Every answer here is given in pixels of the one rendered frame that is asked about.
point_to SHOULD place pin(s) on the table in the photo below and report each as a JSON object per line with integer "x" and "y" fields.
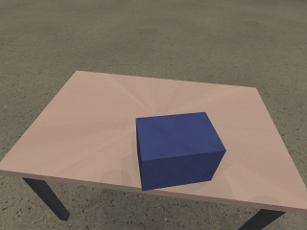
{"x": 87, "y": 136}

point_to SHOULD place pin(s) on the carton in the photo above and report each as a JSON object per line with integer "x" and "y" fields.
{"x": 177, "y": 149}

